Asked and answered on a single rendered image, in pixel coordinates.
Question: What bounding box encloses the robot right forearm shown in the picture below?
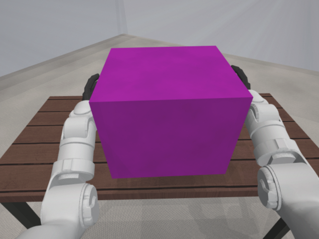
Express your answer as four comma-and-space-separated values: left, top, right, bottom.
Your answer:
244, 90, 319, 181

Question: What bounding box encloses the robot left upper arm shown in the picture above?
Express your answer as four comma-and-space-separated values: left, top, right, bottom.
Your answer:
15, 183, 99, 239

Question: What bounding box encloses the table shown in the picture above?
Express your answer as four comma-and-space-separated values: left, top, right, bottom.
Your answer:
0, 93, 319, 239

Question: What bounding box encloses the carton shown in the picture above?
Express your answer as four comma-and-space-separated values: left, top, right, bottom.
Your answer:
89, 46, 253, 179

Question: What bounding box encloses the right robot hand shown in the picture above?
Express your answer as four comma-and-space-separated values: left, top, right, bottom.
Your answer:
231, 65, 250, 90

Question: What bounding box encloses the robot left forearm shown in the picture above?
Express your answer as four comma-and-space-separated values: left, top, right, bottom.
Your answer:
40, 100, 97, 224

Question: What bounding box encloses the robot right upper arm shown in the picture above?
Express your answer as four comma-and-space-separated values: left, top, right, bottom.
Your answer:
257, 162, 319, 239

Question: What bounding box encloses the left robot hand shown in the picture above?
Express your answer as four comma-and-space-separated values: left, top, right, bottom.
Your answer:
82, 74, 99, 101

